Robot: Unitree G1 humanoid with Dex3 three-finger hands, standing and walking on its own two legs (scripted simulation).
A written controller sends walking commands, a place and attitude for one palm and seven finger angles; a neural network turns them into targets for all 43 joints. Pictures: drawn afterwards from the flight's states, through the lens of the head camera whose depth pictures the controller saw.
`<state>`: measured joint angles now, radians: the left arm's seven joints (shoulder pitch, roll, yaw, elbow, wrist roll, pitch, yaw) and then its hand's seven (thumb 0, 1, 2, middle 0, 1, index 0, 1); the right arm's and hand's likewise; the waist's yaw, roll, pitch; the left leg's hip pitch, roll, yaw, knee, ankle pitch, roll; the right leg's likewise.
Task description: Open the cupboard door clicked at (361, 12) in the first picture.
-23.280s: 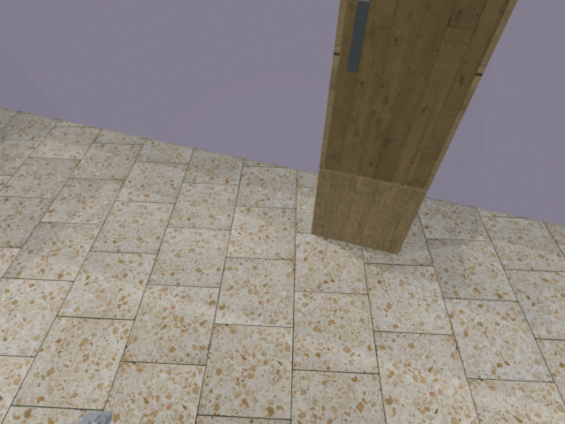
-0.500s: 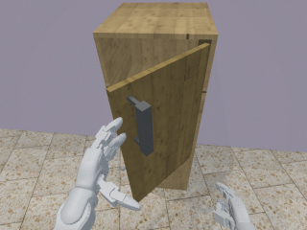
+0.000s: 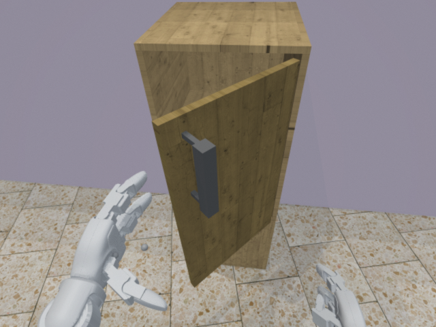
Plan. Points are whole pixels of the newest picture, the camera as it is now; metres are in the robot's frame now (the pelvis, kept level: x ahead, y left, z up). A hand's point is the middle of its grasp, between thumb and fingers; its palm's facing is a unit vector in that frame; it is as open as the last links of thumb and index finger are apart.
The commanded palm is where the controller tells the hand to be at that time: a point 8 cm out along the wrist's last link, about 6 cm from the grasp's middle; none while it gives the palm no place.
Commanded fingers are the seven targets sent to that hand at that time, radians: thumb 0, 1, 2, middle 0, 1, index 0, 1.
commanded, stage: draw the hand back to the body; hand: left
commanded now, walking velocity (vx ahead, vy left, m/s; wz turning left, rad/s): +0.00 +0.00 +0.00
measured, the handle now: (199, 175) +0.34 +0.07 +0.14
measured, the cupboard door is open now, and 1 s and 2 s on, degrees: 48 48 48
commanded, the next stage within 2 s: step back with the hand held close in 1.42 s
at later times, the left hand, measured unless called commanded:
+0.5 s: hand (90, 245) +0.19 +0.20 +0.15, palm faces +0.20 -0.94 -0.26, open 15.3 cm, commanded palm +0.15 +0.25 +0.16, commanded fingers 0.00 -0.01 0.51 -0.17 -0.30 -0.17 -0.30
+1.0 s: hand (50, 221) +0.22 +0.27 +0.16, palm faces +0.39 -0.83 -0.40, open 9.6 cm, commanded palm +0.17 +0.32 +0.18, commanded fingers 0.00 0.87 0.88 -0.20 -0.30 -0.20 -0.30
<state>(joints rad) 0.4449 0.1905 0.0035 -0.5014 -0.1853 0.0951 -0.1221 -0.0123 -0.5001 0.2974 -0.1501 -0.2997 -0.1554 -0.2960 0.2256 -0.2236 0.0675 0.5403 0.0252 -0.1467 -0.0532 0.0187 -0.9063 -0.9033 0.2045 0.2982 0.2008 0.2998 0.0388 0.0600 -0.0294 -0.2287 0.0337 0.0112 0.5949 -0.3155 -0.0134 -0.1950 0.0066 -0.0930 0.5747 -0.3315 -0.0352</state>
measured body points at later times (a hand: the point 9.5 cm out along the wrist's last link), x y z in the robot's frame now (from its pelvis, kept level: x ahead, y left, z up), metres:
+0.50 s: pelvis -0.01 +0.01 +0.01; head -0.03 +0.00 +0.46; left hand +0.17 +0.25 +0.16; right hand +0.19 -0.19 -0.05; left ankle +0.00 +0.13 -0.73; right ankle -0.01 -0.09 -0.73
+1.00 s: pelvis +0.02 +0.03 +0.01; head +0.01 +0.01 +0.46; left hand +0.19 +0.32 +0.18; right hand +0.21 -0.19 -0.07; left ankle +0.00 +0.13 -0.73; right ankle -0.01 -0.09 -0.73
